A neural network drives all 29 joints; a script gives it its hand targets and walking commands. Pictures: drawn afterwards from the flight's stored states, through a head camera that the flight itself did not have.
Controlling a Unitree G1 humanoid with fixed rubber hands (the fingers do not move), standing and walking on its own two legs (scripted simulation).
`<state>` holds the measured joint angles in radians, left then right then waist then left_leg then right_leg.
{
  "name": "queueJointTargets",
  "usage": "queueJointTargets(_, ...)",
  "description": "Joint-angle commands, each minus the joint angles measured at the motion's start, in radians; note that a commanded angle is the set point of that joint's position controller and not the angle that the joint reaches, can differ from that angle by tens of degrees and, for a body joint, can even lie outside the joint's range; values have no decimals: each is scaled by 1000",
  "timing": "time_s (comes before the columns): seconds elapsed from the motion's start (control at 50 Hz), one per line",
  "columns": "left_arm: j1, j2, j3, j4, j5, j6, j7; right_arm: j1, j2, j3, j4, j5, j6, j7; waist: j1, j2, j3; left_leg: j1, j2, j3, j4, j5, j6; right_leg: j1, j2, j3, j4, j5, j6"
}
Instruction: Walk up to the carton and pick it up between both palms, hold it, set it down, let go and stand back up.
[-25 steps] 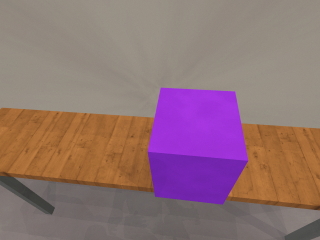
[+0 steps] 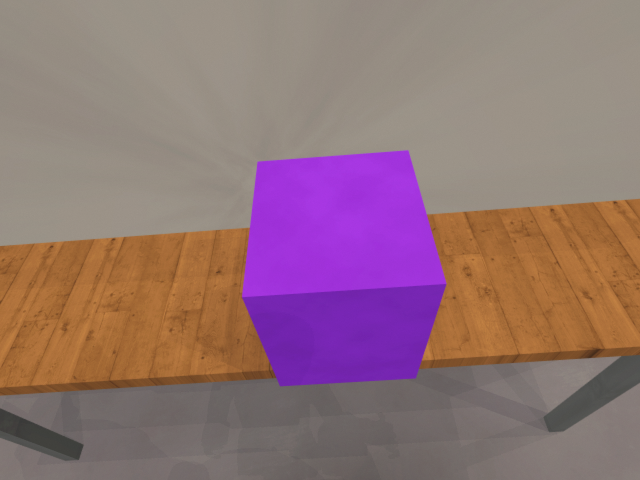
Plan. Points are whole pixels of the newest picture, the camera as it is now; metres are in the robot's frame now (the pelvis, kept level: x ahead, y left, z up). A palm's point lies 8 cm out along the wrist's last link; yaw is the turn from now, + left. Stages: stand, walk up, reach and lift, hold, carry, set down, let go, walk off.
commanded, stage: walk up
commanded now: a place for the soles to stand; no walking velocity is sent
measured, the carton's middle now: (340, 275) +0.39 +0.01 +0.02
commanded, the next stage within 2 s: reach and lift in 1.30 s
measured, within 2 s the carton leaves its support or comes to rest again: neither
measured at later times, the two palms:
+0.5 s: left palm out of the picture +0.10 +0.23 -0.12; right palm out of the picture +0.00 -0.23 -0.13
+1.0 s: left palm out of the picture +0.06 +0.22 -0.11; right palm out of the picture -0.04 -0.26 -0.13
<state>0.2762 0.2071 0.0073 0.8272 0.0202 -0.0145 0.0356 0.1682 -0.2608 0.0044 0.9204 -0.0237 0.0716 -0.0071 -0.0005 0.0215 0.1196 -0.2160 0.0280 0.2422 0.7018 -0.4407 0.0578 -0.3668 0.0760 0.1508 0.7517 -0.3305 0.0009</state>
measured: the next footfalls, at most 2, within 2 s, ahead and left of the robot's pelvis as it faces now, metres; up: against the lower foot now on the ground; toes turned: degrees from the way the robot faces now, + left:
none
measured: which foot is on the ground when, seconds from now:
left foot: down 0.00-1.00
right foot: down 0.00-1.00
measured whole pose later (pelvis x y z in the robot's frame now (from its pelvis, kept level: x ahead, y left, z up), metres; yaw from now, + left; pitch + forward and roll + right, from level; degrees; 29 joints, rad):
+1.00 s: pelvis -0.01 -0.01 +0.02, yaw -9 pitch -2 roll +2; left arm 0.26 0.19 -0.04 1.00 0.00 -0.01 0.05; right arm 0.27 -0.26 0.02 1.05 -0.01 0.05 -0.01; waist 0.00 0.01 0.06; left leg -0.13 0.01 0.27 0.50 -0.34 0.05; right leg -0.33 0.07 0.14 0.59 -0.22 -0.03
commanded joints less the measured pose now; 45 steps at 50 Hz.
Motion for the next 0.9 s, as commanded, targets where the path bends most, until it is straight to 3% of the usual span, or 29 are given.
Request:
queueJointTargets(0.0,98,250,67,-76,-10,-17,13,-11,-104,-25,-111,-4,0,3,26,-183,-121,-74,-18,-165,44,-59,-54,34,-282,504,-313,288,-227)
queueJointTargets(0.02,99,245,69,-74,-8,-13,20,-10,-90,-23,-123,-10,-1,4,28,-195,-106,-133,-26,-208,60,-168,-55,64,-310,572,-341,252,-249)
queueJointTargets(0.04,88,234,67,-73,-5,-9,26,5,-75,-21,-125,-7,-9,3,20,-213,-111,-169,-14,-242,51,-168,-53,96,-319,577,-337,245,-252)
queueJointTargets(0.06,58,217,61,-78,-1,-4,29,31,-67,-17,-119,-6,-20,3,5,-208,-130,-148,0,-260,-6,-93,-50,102,-306,537,-315,256,-229)
queueJointTargets(0.1,-23,183,40,-91,-2,2,21,86,-80,-20,-96,0,-47,1,-44,-156,-168,41,40,-288,-213,146,-44,-1,-219,371,-237,278,-136)
queueJointTargets(0.12,-39,148,24,-98,-8,1,10,96,-110,-28,-91,0,-58,-1,-46,-87,-179,144,113,-344,-321,158,-31,-88,-143,232,-170,232,-77)
queueJointTargets(0.14,-27,111,16,-89,-17,4,6,77,-152,-39,-82,8,-60,-4,-26,15,-146,138,224,-456,-413,211,8,-116,-23,61,-36,93,-24)
queueJointTargets(0.16,-4,103,16,-73,-10,9,11,67,-158,-40,-76,11,-59,-8,-10,19,-93,124,314,-498,-422,326,39,-143,-23,-3,11,-58,-4)
queueJointTargets(0.18,0,97,14,-58,-4,9,13,59,-141,-32,-77,12,-60,-12,-5,23,-60,128,333,-473,-408,443,51,-160,-45,-14,29,-124,0)
queueJointTargets(0.2,-14,93,12,-46,0,5,14,61,-131,-28,-70,12,-62,-15,-13,18,-51,139,323,-426,-391,570,38,-155,-64,-17,13,-118,-8)
queueJointTargets(0.22,-22,82,8,-41,1,-1,13,69,-127,-23,-64,9,-63,-16,-13,28,-63,142,295,-365,-365,682,18,-114,-78,-27,-30,-69,-18)
queueJointTargets(0.26,-10,75,4,-22,-1,-16,10,55,-132,-20,-56,12,-62,-9,7,75,-113,113,216,-241,-293,832,-32,34,-90,-40,-133,177,-42)
queueJointTargets(0.28,0,86,5,-12,-1,-20,9,52,-131,-19,-59,16,-57,-5,10,74,-134,78,190,-214,-271,787,-62,108,-107,-22,-152,338,-56)
queueJointTargets(0.3,1,107,8,1,-3,-19,7,65,-122,-18,-58,21,-51,-3,6,53,-150,58,155,-198,-266,665,-86,135,-125,8,-138,413,-73)
queueJointTargets(0.34,1,120,9,27,-7,-11,6,79,-119,-19,-48,20,-35,-8,10,7,-131,73,137,-193,-267,500,-90,97,-149,28,-136,399,-89)
queueJointTargets(0.42,-30,111,-5,46,-5,-3,16,93,-124,-24,-25,13,-30,-6,8,-33,-100,76,151,-202,-322,387,-52,54,-137,8,-153,330,-71)
queueJointTargets(0.52,-48,114,-14,71,-6,-8,16,112,-123,-22,7,13,-36,-6,5,-44,-86,75,157,-186,-348,335,-38,61,-132,13,-169,309,-67)
queueJointTargets(0.8,-22,148,-16,113,-15,-13,18,141,-123,-11,73,6,-31,-8,0,-91,-60,102,114,-151,-330,88,3,-13,-146,136,-282,188,-87)
queueJointTargets(0.88,-18,154,-16,117,-18,-14,18,152,-118,-6,87,9,-33,-9,-5,-97,-56,120,105,-156,-323,81,2,-37,-148,170,-324,158,-90)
